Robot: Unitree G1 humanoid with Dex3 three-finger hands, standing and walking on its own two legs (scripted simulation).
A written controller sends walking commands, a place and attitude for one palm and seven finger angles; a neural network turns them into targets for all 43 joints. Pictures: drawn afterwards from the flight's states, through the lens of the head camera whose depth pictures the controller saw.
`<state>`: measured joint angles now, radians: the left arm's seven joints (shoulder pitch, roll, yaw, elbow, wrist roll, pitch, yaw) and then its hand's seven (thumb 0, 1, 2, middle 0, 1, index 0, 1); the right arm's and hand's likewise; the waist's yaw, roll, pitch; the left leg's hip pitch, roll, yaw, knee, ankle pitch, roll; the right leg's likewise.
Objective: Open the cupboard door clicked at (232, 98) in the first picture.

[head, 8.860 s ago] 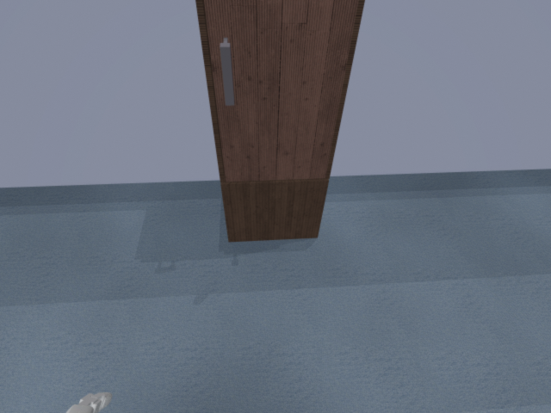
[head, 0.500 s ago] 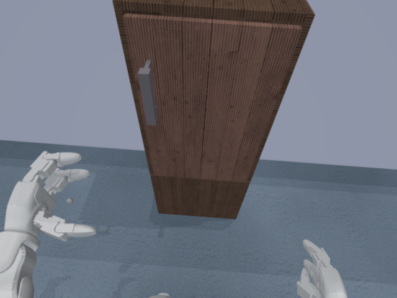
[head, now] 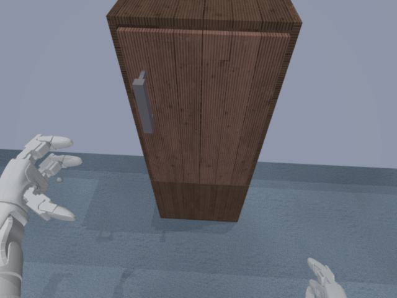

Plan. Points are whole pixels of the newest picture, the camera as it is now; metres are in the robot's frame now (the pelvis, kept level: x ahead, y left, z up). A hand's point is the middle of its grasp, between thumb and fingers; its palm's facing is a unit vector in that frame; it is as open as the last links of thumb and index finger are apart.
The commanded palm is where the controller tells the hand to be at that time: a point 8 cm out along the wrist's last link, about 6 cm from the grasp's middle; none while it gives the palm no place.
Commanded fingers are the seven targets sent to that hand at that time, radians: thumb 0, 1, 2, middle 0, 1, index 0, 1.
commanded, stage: raise the hand with hooked fingers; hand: left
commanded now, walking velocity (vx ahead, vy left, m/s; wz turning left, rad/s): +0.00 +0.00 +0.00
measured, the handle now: (146, 102) +0.55 +0.17 +0.08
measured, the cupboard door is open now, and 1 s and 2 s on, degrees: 0 0 0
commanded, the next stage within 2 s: move the hooked fingers beside the handle in 0.38 s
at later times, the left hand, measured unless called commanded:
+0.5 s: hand (69, 185) +0.29 +0.26 +0.10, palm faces +0.04 -1.00 -0.02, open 14.0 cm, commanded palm +0.26 +0.30 +0.10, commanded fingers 0.00 -0.50 0.30 -0.30 -1.20 -0.30 -1.20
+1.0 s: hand (84, 153) +0.37 +0.26 +0.09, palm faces +0.01 -1.00 +0.00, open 14.0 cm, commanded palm +0.34 +0.31 +0.09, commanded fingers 0.00 -0.50 0.30 -0.30 -1.20 -0.30 -1.20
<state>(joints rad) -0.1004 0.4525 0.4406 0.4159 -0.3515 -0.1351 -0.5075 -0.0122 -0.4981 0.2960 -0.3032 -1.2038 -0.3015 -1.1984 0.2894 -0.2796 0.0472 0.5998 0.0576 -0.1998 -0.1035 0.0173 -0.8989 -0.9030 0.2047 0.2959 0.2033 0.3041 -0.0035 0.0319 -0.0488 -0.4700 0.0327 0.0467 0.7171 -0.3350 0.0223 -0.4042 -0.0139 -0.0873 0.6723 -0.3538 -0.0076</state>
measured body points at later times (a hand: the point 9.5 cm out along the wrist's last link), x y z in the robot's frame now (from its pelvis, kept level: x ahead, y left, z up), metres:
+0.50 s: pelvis +0.00 -0.01 +0.00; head +0.02 -0.02 +0.45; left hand +0.28 +0.31 +0.10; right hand +0.15 -0.26 -0.08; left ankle +0.02 +0.10 -0.72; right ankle -0.01 -0.12 -0.72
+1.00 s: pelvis +0.00 +0.00 +0.00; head +0.05 +0.00 +0.44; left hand +0.36 +0.31 +0.09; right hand +0.10 -0.27 -0.10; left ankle +0.02 +0.10 -0.72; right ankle -0.01 -0.12 -0.72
